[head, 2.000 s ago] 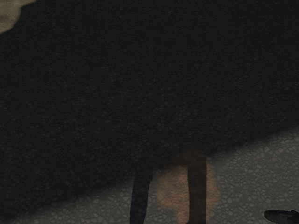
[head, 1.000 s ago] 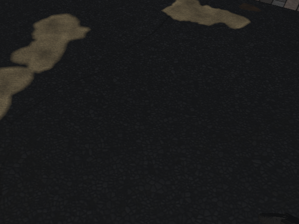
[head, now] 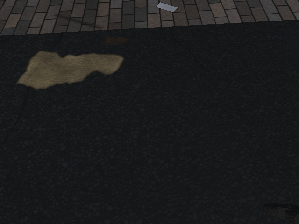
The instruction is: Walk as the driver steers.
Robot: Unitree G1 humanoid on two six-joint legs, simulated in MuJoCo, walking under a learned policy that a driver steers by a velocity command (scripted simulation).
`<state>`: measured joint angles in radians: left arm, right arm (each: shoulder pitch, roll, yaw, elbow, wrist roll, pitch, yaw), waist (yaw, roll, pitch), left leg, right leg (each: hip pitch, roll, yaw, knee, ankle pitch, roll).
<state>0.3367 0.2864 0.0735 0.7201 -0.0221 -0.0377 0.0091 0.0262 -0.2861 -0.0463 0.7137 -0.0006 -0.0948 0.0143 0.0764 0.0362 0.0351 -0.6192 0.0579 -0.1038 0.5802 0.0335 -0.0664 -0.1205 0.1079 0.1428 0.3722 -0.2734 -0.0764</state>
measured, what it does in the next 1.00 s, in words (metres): walks ahead, turning right: left foot, then right foot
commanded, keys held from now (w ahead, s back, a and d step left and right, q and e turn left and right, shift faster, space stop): w+e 0.02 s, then e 0.74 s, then no key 0.24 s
